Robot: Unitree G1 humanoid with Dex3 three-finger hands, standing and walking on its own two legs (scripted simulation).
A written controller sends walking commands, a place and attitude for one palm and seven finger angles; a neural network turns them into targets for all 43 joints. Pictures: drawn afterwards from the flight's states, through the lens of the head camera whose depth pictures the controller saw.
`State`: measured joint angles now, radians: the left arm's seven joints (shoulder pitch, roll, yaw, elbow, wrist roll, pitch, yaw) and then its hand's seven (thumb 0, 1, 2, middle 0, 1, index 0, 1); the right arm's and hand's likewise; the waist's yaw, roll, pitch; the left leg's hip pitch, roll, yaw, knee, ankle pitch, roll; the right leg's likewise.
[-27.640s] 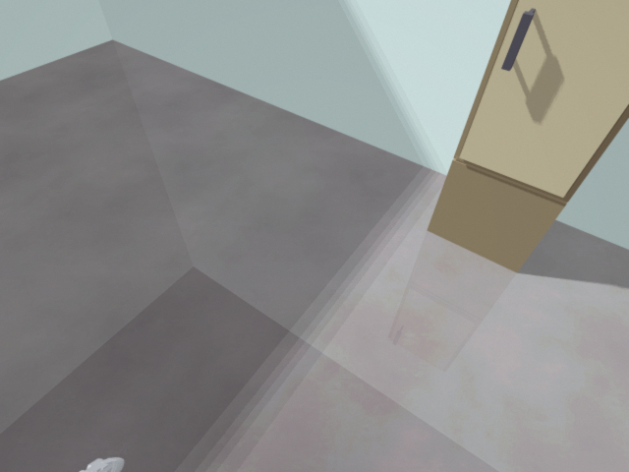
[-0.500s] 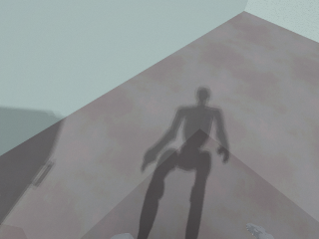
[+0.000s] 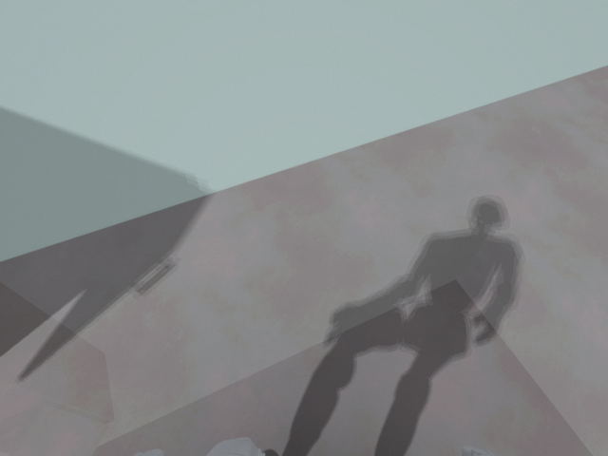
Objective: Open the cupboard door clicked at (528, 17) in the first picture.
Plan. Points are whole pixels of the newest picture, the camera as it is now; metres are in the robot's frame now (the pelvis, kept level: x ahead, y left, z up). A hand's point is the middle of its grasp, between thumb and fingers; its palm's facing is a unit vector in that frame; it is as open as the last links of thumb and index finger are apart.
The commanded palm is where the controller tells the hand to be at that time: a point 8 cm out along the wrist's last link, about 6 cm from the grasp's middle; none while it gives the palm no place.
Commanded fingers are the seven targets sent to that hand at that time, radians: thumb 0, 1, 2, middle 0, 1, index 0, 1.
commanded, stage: turn to face it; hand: left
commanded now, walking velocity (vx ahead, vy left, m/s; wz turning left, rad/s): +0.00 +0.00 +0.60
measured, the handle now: out of the picture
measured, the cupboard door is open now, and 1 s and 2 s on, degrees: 46 46 46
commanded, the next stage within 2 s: take the last steps up to it in 1.88 s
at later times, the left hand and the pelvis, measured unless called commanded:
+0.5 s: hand out of the picture +0.02 +0.18 -0.15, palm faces +0.30 -0.91 -0.28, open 7.4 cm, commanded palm none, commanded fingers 0.00 0.90 0.90 -0.20 -0.30 -0.20 -0.30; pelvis +0.00 -0.04 +0.00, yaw +18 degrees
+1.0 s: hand out of the picture -0.03 +0.17 -0.16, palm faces +0.57 -0.76 -0.30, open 7.3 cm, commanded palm none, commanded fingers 0.00 0.90 0.90 -0.20 -0.30 -0.20 -0.30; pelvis +0.01 -0.06 -0.01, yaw +36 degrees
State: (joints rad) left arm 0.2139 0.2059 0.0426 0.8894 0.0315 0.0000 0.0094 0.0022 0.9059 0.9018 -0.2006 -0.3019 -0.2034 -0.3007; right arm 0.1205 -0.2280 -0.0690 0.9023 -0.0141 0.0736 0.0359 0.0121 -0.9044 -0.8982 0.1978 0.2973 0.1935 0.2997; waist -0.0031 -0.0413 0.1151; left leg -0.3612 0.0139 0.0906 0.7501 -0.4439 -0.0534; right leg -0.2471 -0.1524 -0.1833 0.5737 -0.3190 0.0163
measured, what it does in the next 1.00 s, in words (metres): steps on the spot, turning left: left foot, then right foot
